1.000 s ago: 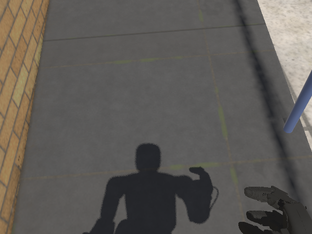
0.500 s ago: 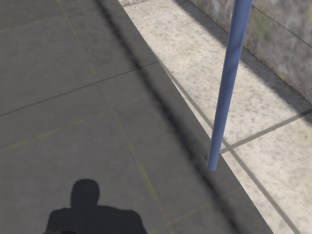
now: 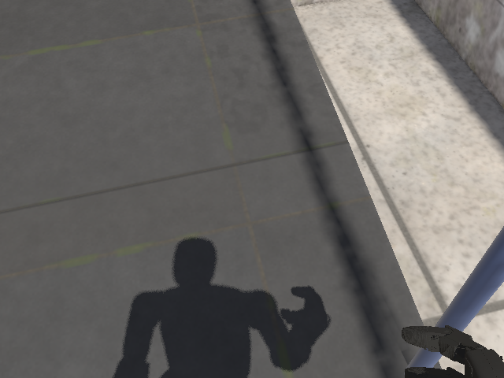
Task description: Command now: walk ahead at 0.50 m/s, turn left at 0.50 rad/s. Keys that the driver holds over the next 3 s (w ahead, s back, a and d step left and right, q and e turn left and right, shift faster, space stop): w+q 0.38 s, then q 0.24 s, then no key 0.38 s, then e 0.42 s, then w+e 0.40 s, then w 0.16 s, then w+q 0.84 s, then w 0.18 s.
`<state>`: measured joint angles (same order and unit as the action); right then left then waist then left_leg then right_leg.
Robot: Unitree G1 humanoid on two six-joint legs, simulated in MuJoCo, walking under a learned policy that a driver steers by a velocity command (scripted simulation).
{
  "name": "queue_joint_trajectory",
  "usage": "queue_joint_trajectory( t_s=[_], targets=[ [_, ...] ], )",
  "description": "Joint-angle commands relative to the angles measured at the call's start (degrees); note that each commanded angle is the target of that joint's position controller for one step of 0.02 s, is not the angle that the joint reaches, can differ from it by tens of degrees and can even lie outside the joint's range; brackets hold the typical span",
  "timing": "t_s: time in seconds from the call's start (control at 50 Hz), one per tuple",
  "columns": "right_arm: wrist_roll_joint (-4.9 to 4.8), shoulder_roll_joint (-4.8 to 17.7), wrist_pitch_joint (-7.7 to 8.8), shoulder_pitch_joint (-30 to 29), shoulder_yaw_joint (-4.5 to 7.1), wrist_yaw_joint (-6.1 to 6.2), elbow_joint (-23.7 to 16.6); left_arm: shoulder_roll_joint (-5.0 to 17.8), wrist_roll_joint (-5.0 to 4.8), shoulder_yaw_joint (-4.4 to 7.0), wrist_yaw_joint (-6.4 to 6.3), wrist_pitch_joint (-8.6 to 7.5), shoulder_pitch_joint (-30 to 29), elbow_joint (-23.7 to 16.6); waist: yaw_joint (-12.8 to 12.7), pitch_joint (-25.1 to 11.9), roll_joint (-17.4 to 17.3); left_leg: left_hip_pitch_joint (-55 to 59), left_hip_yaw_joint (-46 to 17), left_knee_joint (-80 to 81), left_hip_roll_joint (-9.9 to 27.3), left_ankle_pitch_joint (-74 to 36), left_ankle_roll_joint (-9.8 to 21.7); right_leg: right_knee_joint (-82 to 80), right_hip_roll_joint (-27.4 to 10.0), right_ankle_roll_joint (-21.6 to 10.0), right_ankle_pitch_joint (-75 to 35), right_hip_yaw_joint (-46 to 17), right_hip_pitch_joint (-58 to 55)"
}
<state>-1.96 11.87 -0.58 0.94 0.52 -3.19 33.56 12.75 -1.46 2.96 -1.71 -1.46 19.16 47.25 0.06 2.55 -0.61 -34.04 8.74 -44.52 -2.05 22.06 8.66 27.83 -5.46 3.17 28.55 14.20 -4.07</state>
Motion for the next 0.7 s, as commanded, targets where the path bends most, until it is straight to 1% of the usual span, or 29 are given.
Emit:
queue_joint_trajectory(
  t_s=[0.02, 0.04, 0.06, 0.08, 0.1, 0.12, 0.14, 0.16, 0.22, 0.28, 0.3, 0.32, 0.36, 0.38, 0.4, 0.42, 0.44, 0.46, 0.48, 0.5, 0.52, 0.54, 0.56, 0.58, 0.6, 0.62, 0.64, 0.66, 0.7],
  targets=[
    [-0.76, 16.8, -0.5, 20.4, 6.59, 1.89, 2.1, 2.2, 4.15, 0.33, 1.14, -3.11, -0.6, -6.4, 4.8, -18.9, -9.9, 52.0, -28.2, 8.6, 10.4, -15.2, 10.2, 47.3, 3.4, -4.6, 5.6, -8.2, 34.2],
    [1.49, 14.7, 0.53, 21.5, 6.11, 1.92, 1.0, 4.5, 2.13, 0.52, 2.12, -5.34, -4.0, -10.2, 5.9, -27.1, -9.1, 56.8, -56.3, 24.4, 17.9, 12.7, 17.6, 58.2, 7.9, -4.2, 4.3, -22.0, 46.8],
    [2.18, 11.2, 1.91, 20.6, 5.63, 1.76, 1.9, 8.5, -1.4, 1.52, 2.22, -6.64, -13.0, -11.9, 7.9, -14.6, -1.8, 49.2, -54.4, 31.6, 18.9, 15.1, 14.6, 61.0, 5.2, -4.7, -1.7, -21.7, 53.3],
    [1.72, 10.1, 3.09, 18.2, 5.09, 1.92, 3.0, 7.0, -1.42, 0.93, 1.8, -7.22, -15.0, -13.5, 4.6, -6.7, 2.2, 39.9, -48.6, 32.7, 17.7, 8.6, 12.6, 57.8, 2.6, -5.1, -6.3, -21.0, 53.7],
    [1.61, 7.9, 4.08, 15.2, 4.35, 1.45, 3.1, 5.8, 0.0, 0.49, 1.2, -7.22, -14.1, -13.3, 1.5, -4.3, 4.3, 32.8, -42.6, 32.7, 15.0, -0.2, 10.8, 55.6, 0.8, -5.3, -8.8, -21.1, 50.4],
    [2.19, 6.7, 4.67, 13.2, 3.86, 1.76, 3.4, 5.8, 0.27, 0.84, 0.99, -6.74, -10.7, -12.7, -1.6, -3.3, 2.7, 28.5, -37.4, 33.4, 12.5, -4.8, 10.1, 55.0, -0.4, -4.9, -12.1, -21.4, 47.6],
    [2.3, 5.6, 4.53, 13.5, 3.6, 2.18, 3.2, 6.2, 0.06, 1.12, 1.25, -6.05, -9.8, -12.8, -2.7, -2.8, 0.1, 26.8, -33.5, 33.9, 10.6, -8.3, 9.4, 56.7, -0.7, -4.4, -12.5, -20.6, 47.5],
    [1.67, 5.6, 4.38, 14.5, 3.48, 2.75, 3.7, 6.0, 0.48, 0.94, 1.72, -5.4, -10.1, -12.7, -2.8, -2.4, -0.1, 26.8, -30.6, 34.3, 9.8, -12.2, 9.5, 58.6, -0.6, -3.6, -12.4, -19.4, 50.1],
    [1.98, 7.4, 3.77, 16.8, 3.88, 3.87, 4.2, 3.2, 2.31, -0.06, 2.48, -4.33, -15.5, -15.2, -2.7, -0.8, 0.2, 20.6, -23.4, 33.9, 7.1, -18.3, 6.6, 50.4, -1.7, -1.5, -16.3, -16.1, 52.5],
    [2.15, 7.5, 3.18, 18.6, 3.96, 4.67, 3.7, 1.1, 3.19, -0.78, 1.85, -4.11, -22.2, -17.1, 0.5, -2.2, -4.0, 16.3, -19.9, 32.6, 4.1, -21.6, 5.4, 35.1, 1.3, 1.7, -24.4, -12.6, 46.1],
    [1.78, 8.1, 2.96, 19.6, 4.2, 4.96, 3.7, -0.2, 2.62, -1.1, 1.83, -4.17, -25.6, -17.7, 2.1, -2.4, -4.6, 16.1, -20.1, 32.9, 3.7, -20.1, 4.9, 27.4, 2.6, 2.4, -25.2, -11.8, 43.0],
    [0.73, 9.3, 3.3, 20.0, 4.42, 5.16, 4.0, -0.3, 2.27, -1.34, 2.07, -3.82, -27.4, -17.6, 3.2, -2.5, -5.5, 16.4, -20.1, 34.0, 3.7, -19.1, 5.2, 19.5, 4.9, 3.1, -24.3, -9.7, 39.7],
    [0.66, 10.5, 2.54, 22.9, 4.56, 5.51, 4.7, 0.6, 0.23, -0.98, 2.29, -3.84, -30.6, -18.9, 4.2, -2.9, -6.9, 21.7, -24.1, 32.3, 7.1, -19.8, 5.3, 13.0, 6.5, 3.5, -21.6, -10.1, 37.2],
    [0.89, 11.2, 2.28, 22.0, 4.62, 5.78, 4.4, 2.6, -0.13, -0.34, 2.44, -4.03, -28.9, -18.7, 2.9, -3.9, -8.7, 24.6, -26.2, 30.2, 9.0, -22.1, 4.8, 10.7, 6.7, 2.9, -20.1, -11.1, 35.3],
    [1.36, 12.1, 1.9, 20.0, 4.72, 5.94, 3.6, 5.3, 0.46, 0.68, 2.42, -4.04, -25.2, -17.8, 0.5, -5.6, -9.6, 27.2, -26.9, 25.9, 9.8, -31.1, 3.2, 8.1, 7.8, 1.6, -18.2, -11.1, 31.6],
    [1.41, 12.3, 1.61, 17.6, 4.89, 6.08, 2.5, 7.6, 0.92, 2.08, 2.34, -4.15, -19.5, -16.0, -3.1, -8.0, -10.0, 27.3, -25.4, 18.2, 7.9, -42.3, 1.0, 3.7, 9.7, -0.5, -18.3, -9.7, 25.0],
    [1.84, 10.8, 1.7, 13.8, 4.35, 6.0, -0.1, 9.8, 2.07, 2.97, 2.14, -4.26, -10.7, -14.5, -7.7, -15.9, -9.0, 20.8, -23.2, 4.8, 5.2, -48.2, -2.4, 4.5, 5.0, -4.8, -22.8, -14.3, 8.0],
    [3.29, 5.6, 1.46, 15.5, 3.06, 5.47, -2.6, 14.0, 3.67, 3.77, 2.06, -4.04, -0.9, -14.3, -8.1, -30.3, 2.3, 6.9, -21.7, -14.0, -0.8, -17.4, -5.7, 6.4, -10.9, -12.4, -33.7, -31.1, -16.2],
    [0.99, 3.2, 1.0, 22.7, 1.88, 3.91, -4.2, 14.6, 3.08, 3.8, 2.63, -3.53, -0.7, -12.8, -4.5, -40.6, 21.1, -8.7, -23.6, -31.3, -7.3, 17.7, -8.0, -6.2, -23.4, -22.8, -20.6, -62.2, -27.6],
    [-0.64, 8.5, 0.37, 20.5, 3.68, 2.27, -2.6, 10.5, 2.2, 2.89, 1.46, -2.6, -5.2, -14.2, -4.3, -31.8, 15.5, -14.0, -22.6, -41.4, -1.3, 10.8, -9.3, -9.5, -21.2, -20.6, -2.2, -59.6, -19.1],
    [-0.76, 10.4, -0.72, 13.1, 4.43, 2.11, -4.4, 5.9, 1.8, 1.7, 0.28, -1.76, -8.5, -14.2, -4.9, -19.1, 12.1, -17.4, -17.2, -44.1, 1.0, 4.8, -9.9, -9.4, -17.7, -18.3, -1.5, -47.0, -7.6],
    [0.07, 10.6, -1.46, 11.0, 4.43, 2.33, -5.2, 4.5, 1.54, 0.92, -0.58, -0.71, -10.9, -14.1, -3.2, -13.4, 6.8, -14.0, -15.1, -44.9, 3.0, 1.1, -10.4, -9.3, -15.0, -14.7, -7.2, -37.1, 3.6],
    [0.58, 10.4, -2.29, 12.3, 4.78, 1.95, -5.1, 3.1, 1.31, 0.14, -1.03, -0.45, -13.8, -13.9, 0.6, -9.2, 5.4, -8.2, -16.0, -43.4, 4.9, -0.8, -10.5, -9.7, -12.0, -12.8, -10.7, -31.1, 14.2],
    [0.47, 9.5, -3.17, 14.3, 4.74, 1.81, -4.8, 2.7, 1.7, -0.42, -1.34, -0.48, -15.7, -13.9, 2.9, -6.0, 6.3, -3.0, -14.9, -43.6, 5.0, 0.1, -10.9, -10.8, -11.0, -11.4, -13.0, -25.2, 22.6],
    [0.77, 8.7, -3.66, 16.8, 4.33, 2.38, -4.6, 3.0, 1.01, -0.46, -1.95, -0.74, -17.8, -14.4, 4.5, -2.7, 7.9, -1.1, -14.1, -41.5, 4.8, -0.8, -12.0, -11.8, -11.0, -10.9, -12.4, -21.1, 29.0],
    [0.99, 8.5, -4.0, 16.9, 4.29, 2.8, -4.4, 3.7, 0.99, -0.51, -2.34, -1.07, -17.7, -14.5, 4.1, -0.7, 7.1, 0.0, -13.4, -37.8, 4.9, -2.3, -12.9, -12.4, -11.0, -10.9, -13.8, -17.9, 31.1],
    [1.52, 8.0, -3.72, 15.7, 4.11, 3.27, -4.8, 6.3, 1.84, 0.39, -2.3, -1.27, -16.1, -13.8, 3.1, 0.1, 6.6, -0.4, -12.6, -32.9, 5.4, -3.1, -13.8, -12.3, -10.8, -11.4, -16.3, -16.2, 30.0],
    [1.39, 7.1, -3.63, 13.4, 3.74, 3.37, -5.4, 8.1, 2.61, 1.05, -2.44, -1.3, -14.6, -12.7, 2.2, -1.1, 6.4, -0.1, -11.2, -27.8, 5.5, -2.8, -13.9, -11.6, -10.9, -11.8, -19.4, -14.3, 26.8],
    [1.76, 5.5, -3.34, 9.8, 2.64, 2.33, -6.7, 9.5, 2.75, 1.29, -2.4, -0.67, -14.8, -12.9, 1.0, -4.7, 8.6, 5.6, -11.0, -14.4, 6.5, -1.8, -13.1, -9.3, -10.4, -12.1, -23.9, -10.9, 24.1]
  ],
)
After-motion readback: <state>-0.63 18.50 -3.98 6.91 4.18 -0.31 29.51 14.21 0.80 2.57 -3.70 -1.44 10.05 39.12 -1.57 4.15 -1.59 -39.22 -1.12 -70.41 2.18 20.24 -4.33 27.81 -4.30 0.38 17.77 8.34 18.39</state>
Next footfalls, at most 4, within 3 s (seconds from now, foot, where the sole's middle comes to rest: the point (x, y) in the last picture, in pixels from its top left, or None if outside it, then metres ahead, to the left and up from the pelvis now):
0.44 right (307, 338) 0.51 -0.08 -0.67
0.82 left None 0.41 0.21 -0.68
1.12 right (284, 331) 0.53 -0.02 -0.67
1.92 right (309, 292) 0.63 -0.09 -0.66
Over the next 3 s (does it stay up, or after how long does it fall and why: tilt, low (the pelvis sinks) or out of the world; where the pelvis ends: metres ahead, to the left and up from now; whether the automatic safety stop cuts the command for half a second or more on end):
stays up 0.76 0.18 0.13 its command is cut before an obstacle after 1.9 s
